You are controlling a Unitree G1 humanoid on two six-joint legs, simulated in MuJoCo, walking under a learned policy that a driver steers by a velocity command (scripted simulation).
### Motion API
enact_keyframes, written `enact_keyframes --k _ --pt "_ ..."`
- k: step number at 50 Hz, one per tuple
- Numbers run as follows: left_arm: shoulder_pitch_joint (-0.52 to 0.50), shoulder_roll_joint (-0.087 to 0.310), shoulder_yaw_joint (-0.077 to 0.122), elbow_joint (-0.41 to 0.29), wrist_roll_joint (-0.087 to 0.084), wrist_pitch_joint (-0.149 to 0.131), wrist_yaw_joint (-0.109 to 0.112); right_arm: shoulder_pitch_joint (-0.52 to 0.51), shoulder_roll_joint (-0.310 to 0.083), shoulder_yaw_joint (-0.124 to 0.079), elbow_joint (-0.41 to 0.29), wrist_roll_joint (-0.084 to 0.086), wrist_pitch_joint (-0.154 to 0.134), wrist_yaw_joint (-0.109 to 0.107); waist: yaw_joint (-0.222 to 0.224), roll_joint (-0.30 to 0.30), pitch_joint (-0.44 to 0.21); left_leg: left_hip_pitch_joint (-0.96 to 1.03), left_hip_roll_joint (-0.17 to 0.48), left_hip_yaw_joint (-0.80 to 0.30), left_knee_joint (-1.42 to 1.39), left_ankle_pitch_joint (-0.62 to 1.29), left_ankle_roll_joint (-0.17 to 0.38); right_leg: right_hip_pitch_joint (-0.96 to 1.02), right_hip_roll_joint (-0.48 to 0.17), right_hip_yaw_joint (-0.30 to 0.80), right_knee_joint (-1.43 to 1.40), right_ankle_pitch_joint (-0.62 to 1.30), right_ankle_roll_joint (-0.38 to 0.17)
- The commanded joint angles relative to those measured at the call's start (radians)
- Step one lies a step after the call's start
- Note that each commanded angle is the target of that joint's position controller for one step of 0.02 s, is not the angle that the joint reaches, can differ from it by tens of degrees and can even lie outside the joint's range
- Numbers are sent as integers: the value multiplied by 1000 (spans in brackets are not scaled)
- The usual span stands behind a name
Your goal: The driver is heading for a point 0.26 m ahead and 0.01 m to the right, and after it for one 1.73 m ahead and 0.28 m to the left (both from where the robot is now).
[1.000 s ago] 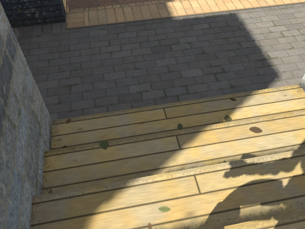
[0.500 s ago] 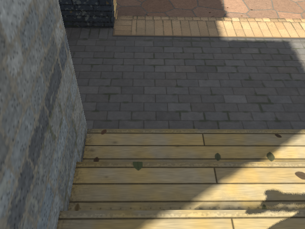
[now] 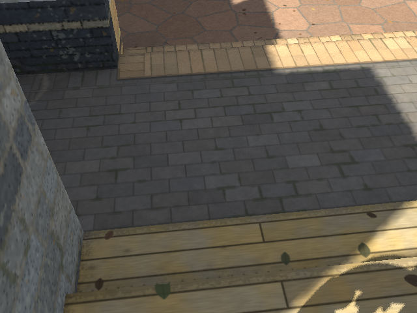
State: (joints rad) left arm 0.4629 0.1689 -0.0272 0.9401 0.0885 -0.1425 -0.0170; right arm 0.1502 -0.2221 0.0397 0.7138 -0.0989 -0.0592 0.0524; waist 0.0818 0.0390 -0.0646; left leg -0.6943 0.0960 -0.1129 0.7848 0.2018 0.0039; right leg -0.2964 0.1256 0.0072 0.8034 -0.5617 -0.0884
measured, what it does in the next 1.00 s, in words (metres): goes down, turning left: left foot 0.14 m lower, then right foot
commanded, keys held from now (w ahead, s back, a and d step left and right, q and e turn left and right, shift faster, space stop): w+e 0.02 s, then e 0.08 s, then q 0.90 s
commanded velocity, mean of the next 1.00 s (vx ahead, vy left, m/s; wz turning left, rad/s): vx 0.13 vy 0.00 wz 0.22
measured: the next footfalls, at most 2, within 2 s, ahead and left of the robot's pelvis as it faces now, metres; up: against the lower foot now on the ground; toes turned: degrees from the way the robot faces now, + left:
left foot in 0.12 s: +0.24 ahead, +0.12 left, -0.14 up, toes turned -3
right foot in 0.46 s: +0.29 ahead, -0.10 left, -0.14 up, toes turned -2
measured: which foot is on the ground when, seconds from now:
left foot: up 0.00-0.10, down 0.12-0.48, up 0.50-0.96, down 0.98-1.00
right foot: down 0.00-0.14, up 0.16-0.44, down 0.46-0.98, up 1.00-1.00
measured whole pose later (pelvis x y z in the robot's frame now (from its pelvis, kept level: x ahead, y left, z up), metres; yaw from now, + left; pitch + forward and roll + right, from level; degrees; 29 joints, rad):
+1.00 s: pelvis +0.21 +0.03 -0.10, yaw +18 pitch +2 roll -1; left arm 0.28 0.29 0.11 0.71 0.06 -0.08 0.07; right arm 0.21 -0.26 -0.06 0.70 -0.06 -0.04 0.07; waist 0.08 0.01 0.03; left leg -0.26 0.01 0.10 0.51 -0.22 0.08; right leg -0.26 -0.16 -0.29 0.54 -0.32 0.02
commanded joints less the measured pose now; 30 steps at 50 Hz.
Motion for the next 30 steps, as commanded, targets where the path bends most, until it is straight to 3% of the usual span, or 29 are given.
enact_keyframes --k 1,2,3,4,5,6,7,8,9,10,11,12,13,14,15,16,17,18,19,20,21,23,24,25,26,27,28,29,30 --pt "18 199 36 -63 -12 -25 -6 -21 -59 -5 -71 7 21 14 -27 -66 129 443 -78 137 -182 119 -27 -463 -101 173 -148 63 -141" --pt "76 185 32 -55 -19 -23 -16 -60 -85 -13 -88 8 22 6 -2 -56 152 380 -71 111 -266 113 -29 -358 -127 244 -88 38 -148" --pt "137 195 36 -36 -32 -10 -19 -96 -86 -13 -94 13 13 1 34 -45 162 356 -84 112 -370 141 -37 -257 -127 276 -19 48 -138" --pt "155 199 37 -34 -47 9 -19 -82 -80 -13 -83 13 7 -7 34 -51 157 374 -90 105 -483 187 -30 -172 -114 312 45 57 -122" --pt "128 209 34 -45 -61 28 -22 8 -99 -27 -45 18 -3 -18 -21 -42 165 472 -89 117 -574 255 -13 -161 -86 327 144 58 -96" --pt "75 217 28 -66 -55 41 -38 189 -149 -59 15 23 -11 -33 -129 -16 130 675 -66 176 -595 343 27 -212 -42 262 322 192 -51" --pt "51 172 16 -94 -36 37 -74 424 -208 -89 63 18 -14 -27 -236 44 -28 1010 93 84 -401 589 166 -353 -26 195 591 382 32" --pt "310 24 -2 -49 -42 33 -80 540 -226 -98 87 34 -8 11 -144 299 -421 1455 386 -170 -97 1159 479 -541 19 87 1060 -271 133" --pt "234 124 10 -106 -48 35 -87 506 -216 -112 68 9 5 25 -216 134 -424 1456 406 -303 -96 1061 505 -754 -12 77 1262 -341 165" --pt "87 148 23 -177 -55 37 -80 393 -239 -120 69 30 3 23 -205 83 -269 1319 401 -350 -184 622 445 -946 -63 91 1233 -246 172" --pt "-40 165 28 -220 -46 41 -54 267 -161 -88 38 48 -4 24 -164 -23 -153 1032 376 -346 -276 291 392 -928 -152 104 1084 -152 176" --pt "-74 134 16 -215 -35 46 -31 146 -61 -49 26 77 -19 30 -90 -58 -58 705 298 -240 -340 274 354 -729 -222 115 891 -69 177" --pt "-274 167 52 -246 -82 119 34 232 -65 -60 82 147 -12 -35 -130 -52 65 490 257 -175 -440 288 324 -580 -176 39 686 101 135" --pt "-223 140 43 -236 -81 158 56 253 -99 -59 111 132 -11 -55 -84 -13 95 404 203 -143 -448 356 296 -497 -177 21 593 183 117" --pt "-14 54 -1 -173 13 94 -15 106 -40 -44 33 52 -53 -23 -5 67 -23 273 68 -15 -472 224 288 -298 -266 79 304 408 153" --pt "15 24 1 -122 5 88 -56 -22 -83 -55 13 65 -59 2 48 40 30 87 -22 77 -483 20 232 -77 -233 -10 77 417 176" --pt "-54 39 3 -130 -12 97 -76 -18 -167 -83 10 54 -58 8 11 40 42 -6 -20 26 -500 -74 235 34 -178 -87 88 433 192" --pt "-55 65 12 -146 -13 99 -73 -3 -219 -105 2 46 -53 13 3 46 38 2 20 -40 -499 -152 258 67 -156 -79 84 399 186" --pt "-75 110 24 -163 -20 97 -58 11 -242 -116 -4 46 -47 17 -4 38 43 43 63 -94 -480 -189 287 64 -147 -59 41 395 173" --pt "-112 164 44 -185 -26 92 -38 40 -230 -117 -4 63 -46 17 -22 25 34 130 90 -130 -442 -152 302 44 -136 -55 -36 386 152" --pt "-153 190 57 -207 -27 92 -16 71 -220 -121 4 73 -45 10 -51 39 8 238 115 -185 -406 -121 323 8 -124 -58 -110 360 121" --pt "-217 208 65 -262 -53 90 23 181 -144 -96 30 77 -52 -9 -78 26 -33 385 131 -289 -330 -108 297 4 -163 14 -253 533 -3" --pt "-214 253 76 -292 -72 81 39 229 -90 -79 24 85 -53 -16 -90 -51 -135 366 76 -217 -214 -231 224 153 -296 108 -287 840 -160" --pt "-192 297 94 -311 -80 74 41 278 -3 -52 -12 68 -60 -32 -100 -276 -219 96 -100 6 -65 -560 100 424 -506 333 -389 1015 -427" --pt "-73 260 102 -292 -29 63 41 127 -88 -77 -42 41 -51 -44 24 -257 -127 -82 -157 95 173 -910 5 419 -605 495 -507 901 -462" --pt "-70 250 106 -281 -27 52 52 90 -108 -83 -41 32 -32 -55 18 -103 -85 -85 -101 48 342 -874 -17 344 -565 404 -519 793 -370" --pt "-140 228 107 -293 -35 58 49 136 -109 -86 -13 30 -17 -70 -36 -77 -52 -59 -80 43 425 -811 -48 261 -516 298 -523 794 -298" --pt "-213 177 91 -314 -46 65 44 174 -112 -87 0 24 -8 -78 -75 -97 -38 -12 -71 31 440 -745 -67 202 -483 220 -548 809 -259" --pt "-237 162 93 -330 -60 64 46 168 -108 -87 -3 16 -7 -74 -81 -98 -21 -6 -74 58 478 -688 -79 184 -460 156 -556 821 -245"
